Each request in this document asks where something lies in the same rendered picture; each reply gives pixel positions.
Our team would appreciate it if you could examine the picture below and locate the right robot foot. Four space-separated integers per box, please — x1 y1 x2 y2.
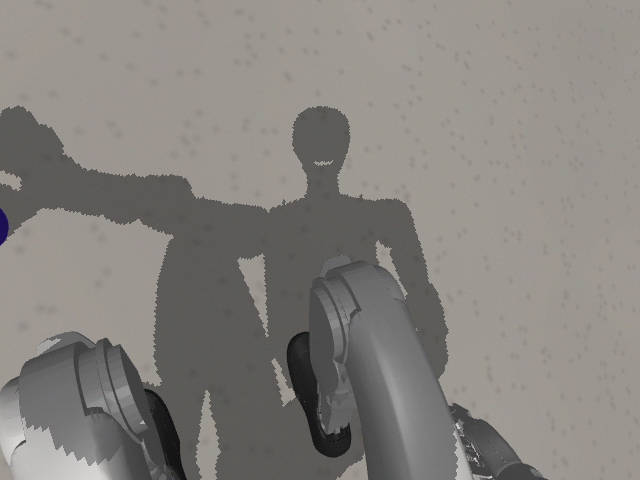
287 332 351 458

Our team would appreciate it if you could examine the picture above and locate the right robot hand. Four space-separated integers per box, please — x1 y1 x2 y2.
448 403 522 480

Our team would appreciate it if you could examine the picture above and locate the left robot foot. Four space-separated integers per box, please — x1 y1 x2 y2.
144 389 187 480

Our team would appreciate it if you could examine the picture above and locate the tin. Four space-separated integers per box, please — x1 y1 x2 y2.
0 209 9 246

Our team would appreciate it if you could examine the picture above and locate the right robot arm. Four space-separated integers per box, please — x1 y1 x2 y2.
496 463 548 480

